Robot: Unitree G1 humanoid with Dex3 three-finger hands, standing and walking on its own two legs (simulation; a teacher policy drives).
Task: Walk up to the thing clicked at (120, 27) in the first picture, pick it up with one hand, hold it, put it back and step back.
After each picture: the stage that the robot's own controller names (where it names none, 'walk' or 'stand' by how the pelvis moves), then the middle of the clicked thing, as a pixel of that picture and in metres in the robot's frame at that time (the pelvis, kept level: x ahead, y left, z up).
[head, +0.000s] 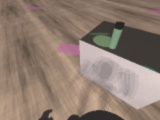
stand; (115, 36) +0.75 -0.19 +0.07
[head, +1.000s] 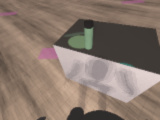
walk; (88, 35) +0.66 +0.09 +0.10
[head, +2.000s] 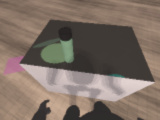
stand; (67, 47) +0.46 +0.19 +0.11
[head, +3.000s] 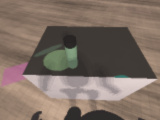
stand; (71, 54) +0.42 +0.16 +0.09
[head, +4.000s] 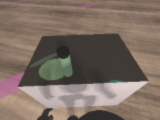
stand; (65, 63) +0.39 +0.20 +0.07
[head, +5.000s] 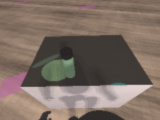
stand; (68, 64) +0.38 +0.18 +0.07
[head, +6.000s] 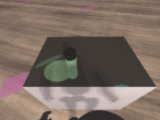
stand; (71, 65) +0.38 +0.16 +0.07
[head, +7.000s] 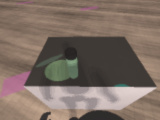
stand; (72, 64) +0.38 +0.15 +0.07
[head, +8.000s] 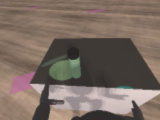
rise first; (75, 64) +0.38 +0.16 +0.07
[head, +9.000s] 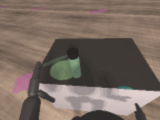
go down; (74, 64) +0.39 +0.16 +0.07
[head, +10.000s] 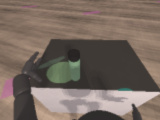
go down; (74, 66) +0.37 +0.14 +0.08
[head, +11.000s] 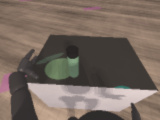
approach; (73, 63) +0.39 +0.15 +0.08
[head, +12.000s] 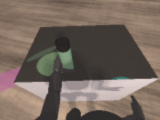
close; (66, 57) +0.39 +0.17 +0.11
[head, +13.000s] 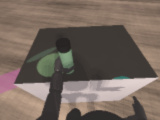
lift; (66, 58) +0.39 +0.16 +0.12
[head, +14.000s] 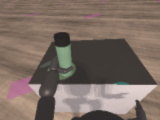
lift; (64, 57) +0.32 +0.17 +0.23
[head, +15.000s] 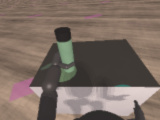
hold; (66, 52) +0.33 +0.16 +0.25
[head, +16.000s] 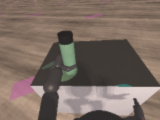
hold; (68, 55) +0.33 +0.15 +0.23
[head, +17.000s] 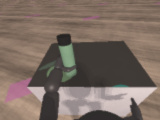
hold; (67, 56) +0.34 +0.16 +0.21
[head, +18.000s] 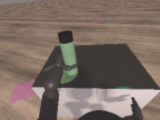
crouch; (69, 55) +0.33 +0.15 +0.25
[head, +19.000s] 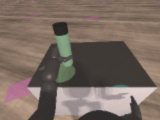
crouch; (64, 46) +0.38 +0.18 +0.26
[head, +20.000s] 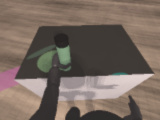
lower; (64, 54) +0.41 +0.18 +0.12
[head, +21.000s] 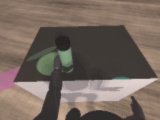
lower; (66, 57) +0.39 +0.17 +0.12
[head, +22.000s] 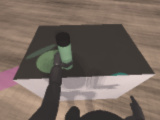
lower; (65, 53) +0.42 +0.17 +0.12
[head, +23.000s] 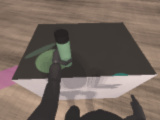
lower; (64, 51) +0.43 +0.17 +0.13
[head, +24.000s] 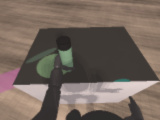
open; (66, 56) +0.40 +0.17 +0.12
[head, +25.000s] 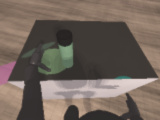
sink last; (66, 52) +0.41 +0.16 +0.12
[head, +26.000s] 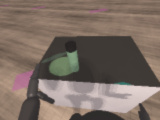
sink last; (73, 58) +0.43 +0.18 +0.09
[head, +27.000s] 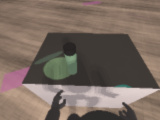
stand; (71, 60) +0.39 +0.17 +0.08
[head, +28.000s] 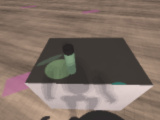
stand; (70, 60) +0.42 +0.18 +0.07
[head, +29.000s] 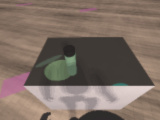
stand; (70, 62) +0.41 +0.17 +0.07
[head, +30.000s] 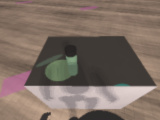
stand; (72, 62) +0.40 +0.16 +0.07
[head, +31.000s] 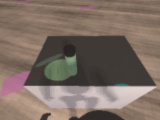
stand; (71, 62) +0.40 +0.16 +0.07
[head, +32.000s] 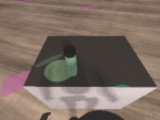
stand; (71, 62) +0.39 +0.16 +0.07
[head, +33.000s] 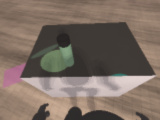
walk; (66, 52) +0.43 +0.19 +0.08
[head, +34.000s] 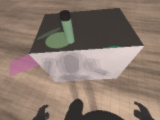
walk; (68, 29) +0.64 +0.24 +0.10
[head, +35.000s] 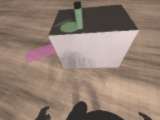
walk; (78, 16) +0.93 +0.22 +0.09
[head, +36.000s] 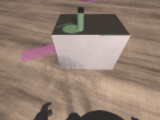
stand; (80, 20) +1.02 +0.18 +0.08
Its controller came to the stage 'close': yes
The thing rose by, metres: 0.21
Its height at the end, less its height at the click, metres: +0.00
